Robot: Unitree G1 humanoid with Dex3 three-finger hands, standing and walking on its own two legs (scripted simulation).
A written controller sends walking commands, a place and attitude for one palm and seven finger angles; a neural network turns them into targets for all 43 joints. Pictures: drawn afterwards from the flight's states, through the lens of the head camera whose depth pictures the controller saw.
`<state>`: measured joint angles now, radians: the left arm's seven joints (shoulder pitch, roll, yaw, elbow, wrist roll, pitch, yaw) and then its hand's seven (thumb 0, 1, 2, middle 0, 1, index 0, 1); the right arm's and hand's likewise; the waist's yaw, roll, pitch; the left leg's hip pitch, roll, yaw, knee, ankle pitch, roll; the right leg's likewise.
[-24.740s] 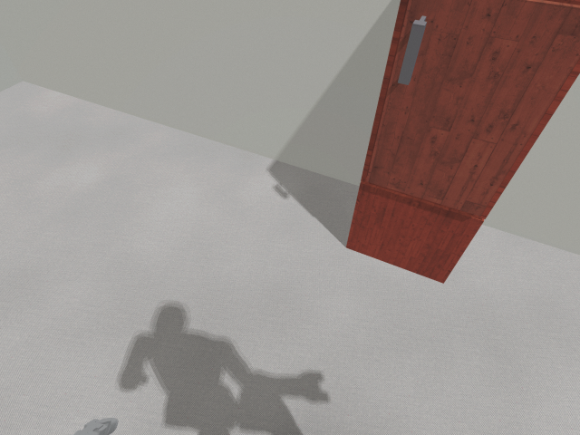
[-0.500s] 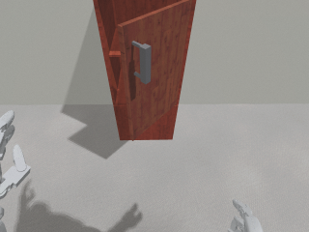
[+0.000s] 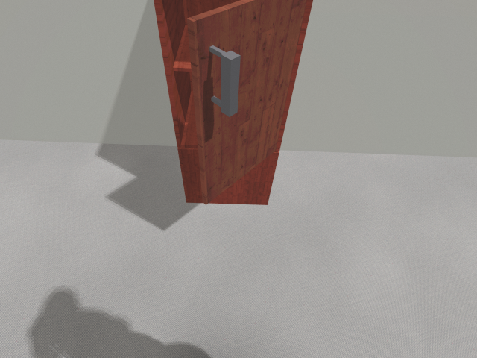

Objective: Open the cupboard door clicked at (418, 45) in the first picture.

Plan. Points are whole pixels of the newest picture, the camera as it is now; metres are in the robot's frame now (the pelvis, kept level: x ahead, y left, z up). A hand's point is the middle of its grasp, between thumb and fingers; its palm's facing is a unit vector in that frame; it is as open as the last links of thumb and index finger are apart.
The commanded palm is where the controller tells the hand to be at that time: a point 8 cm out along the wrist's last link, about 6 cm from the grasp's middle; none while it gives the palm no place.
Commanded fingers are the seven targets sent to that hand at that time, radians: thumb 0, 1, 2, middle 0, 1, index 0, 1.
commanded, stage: let the arm hang, fingers relaxed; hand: left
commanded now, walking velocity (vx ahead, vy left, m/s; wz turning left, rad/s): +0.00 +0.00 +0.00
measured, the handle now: (222, 81) +0.63 +0.08 +0.12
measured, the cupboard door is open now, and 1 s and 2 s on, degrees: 47 47 47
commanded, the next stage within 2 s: look to check the result in 0.64 s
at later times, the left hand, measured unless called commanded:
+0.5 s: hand out of the picture +0.04 +0.16 -0.17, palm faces +0.01 -0.98 -0.20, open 7.4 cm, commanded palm none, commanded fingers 0.00 0.90 0.90 -0.20 -0.30 -0.20 -0.30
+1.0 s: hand out of the picture +0.02 +0.15 -0.17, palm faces +0.03 -0.98 -0.22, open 7.4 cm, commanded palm none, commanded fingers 0.00 0.90 0.90 -0.20 -0.30 -0.20 -0.30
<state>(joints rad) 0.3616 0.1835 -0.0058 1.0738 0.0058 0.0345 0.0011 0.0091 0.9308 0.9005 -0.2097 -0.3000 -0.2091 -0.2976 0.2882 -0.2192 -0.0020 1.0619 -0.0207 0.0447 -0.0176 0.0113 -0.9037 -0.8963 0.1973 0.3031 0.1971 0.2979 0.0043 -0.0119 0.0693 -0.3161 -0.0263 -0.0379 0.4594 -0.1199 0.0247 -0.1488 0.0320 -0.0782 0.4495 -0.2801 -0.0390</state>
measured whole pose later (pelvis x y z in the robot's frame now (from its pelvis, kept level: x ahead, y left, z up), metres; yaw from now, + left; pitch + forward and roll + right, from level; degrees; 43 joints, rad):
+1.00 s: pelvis +0.04 -0.03 +0.00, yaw -1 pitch -2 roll +0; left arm 0.30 0.14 0.01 1.16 0.00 0.00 0.04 0.00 0.90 0.90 -0.20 -0.30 -0.20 -0.30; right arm 0.24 -0.16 0.00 1.15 -0.01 0.02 -0.04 0.01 -0.90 -0.90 0.20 0.30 0.20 0.30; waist 0.00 0.02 0.06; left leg -0.21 -0.01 -0.02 0.41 -0.17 -0.01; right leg -0.04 0.05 -0.05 0.38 -0.31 -0.07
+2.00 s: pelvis +0.02 -0.04 -0.01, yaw -21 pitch +0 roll +1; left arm 0.14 0.24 0.09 0.95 0.02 0.05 -0.03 0.00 0.91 0.90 -0.20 -0.30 -0.20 -0.30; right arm 0.22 -0.20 -0.06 0.98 -0.03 0.03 -0.02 0.01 -0.90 -0.90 0.20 0.30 0.20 0.30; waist 0.00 0.04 0.11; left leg -0.27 0.17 0.27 0.57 -0.27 -0.04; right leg -0.32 -0.05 -0.05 0.66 -0.34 0.01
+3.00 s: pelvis +0.06 -0.11 +0.00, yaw -56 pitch +1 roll +1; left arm 0.26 0.20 0.06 0.96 0.02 0.00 -0.02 0.00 0.90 0.90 -0.21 -0.30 -0.21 -0.30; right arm 0.18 -0.24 -0.07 0.90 -0.02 0.03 0.01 0.01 -0.91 -0.90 0.20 0.30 0.20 0.30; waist 0.01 0.00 0.08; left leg -0.48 0.08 0.05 0.88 -0.37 -0.08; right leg -0.20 0.02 0.07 0.46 -0.28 -0.02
